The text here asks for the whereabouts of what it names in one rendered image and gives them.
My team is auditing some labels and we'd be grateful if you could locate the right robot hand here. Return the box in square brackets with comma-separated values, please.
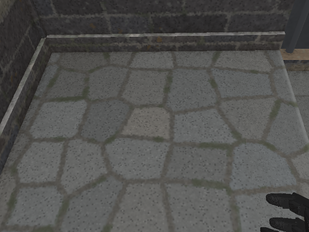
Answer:
[260, 192, 309, 232]

